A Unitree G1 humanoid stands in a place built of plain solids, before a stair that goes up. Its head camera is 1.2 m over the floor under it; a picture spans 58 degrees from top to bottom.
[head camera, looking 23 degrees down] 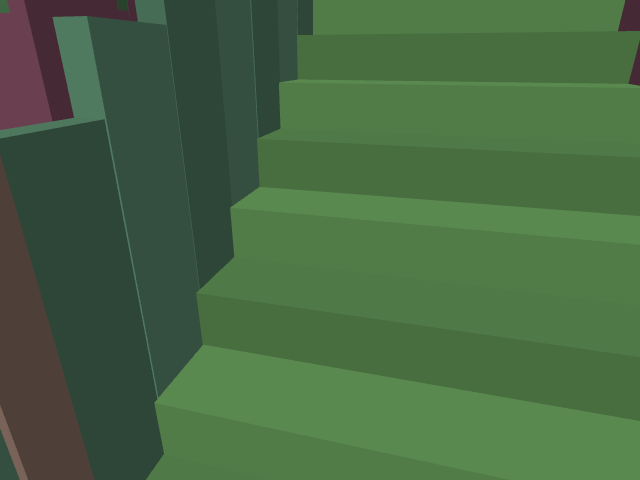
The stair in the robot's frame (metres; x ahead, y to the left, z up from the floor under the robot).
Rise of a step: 0.18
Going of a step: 0.26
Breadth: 1.34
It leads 15 degrees to the right of straight ahead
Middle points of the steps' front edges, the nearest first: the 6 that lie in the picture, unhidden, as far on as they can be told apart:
0.70 -0.21 0.37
0.95 -0.28 0.55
1.20 -0.35 0.74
1.45 -0.41 0.92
1.70 -0.48 1.10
1.95 -0.54 1.29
